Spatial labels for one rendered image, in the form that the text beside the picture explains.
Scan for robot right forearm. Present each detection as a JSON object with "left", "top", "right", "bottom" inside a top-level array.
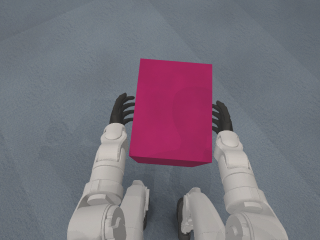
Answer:
[{"left": 213, "top": 130, "right": 289, "bottom": 240}]

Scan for robot left forearm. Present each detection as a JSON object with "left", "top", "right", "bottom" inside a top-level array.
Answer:
[{"left": 67, "top": 123, "right": 129, "bottom": 240}]

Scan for left robot upper arm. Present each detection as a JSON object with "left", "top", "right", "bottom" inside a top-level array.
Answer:
[{"left": 67, "top": 203, "right": 127, "bottom": 240}]

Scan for left robot thigh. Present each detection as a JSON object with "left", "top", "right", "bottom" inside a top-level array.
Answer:
[{"left": 120, "top": 185, "right": 150, "bottom": 240}]

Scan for robot left hand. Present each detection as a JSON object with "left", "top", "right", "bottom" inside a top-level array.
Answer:
[{"left": 109, "top": 93, "right": 135, "bottom": 125}]

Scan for robot right hand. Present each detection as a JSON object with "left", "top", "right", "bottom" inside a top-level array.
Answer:
[{"left": 212, "top": 100, "right": 234, "bottom": 134}]

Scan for carton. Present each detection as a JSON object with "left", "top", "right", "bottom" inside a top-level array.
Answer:
[{"left": 129, "top": 58, "right": 213, "bottom": 167}]

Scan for left robot foot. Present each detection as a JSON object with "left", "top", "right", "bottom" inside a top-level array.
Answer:
[{"left": 143, "top": 198, "right": 150, "bottom": 230}]

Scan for right robot upper arm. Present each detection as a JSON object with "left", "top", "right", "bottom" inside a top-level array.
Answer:
[{"left": 225, "top": 211, "right": 288, "bottom": 240}]

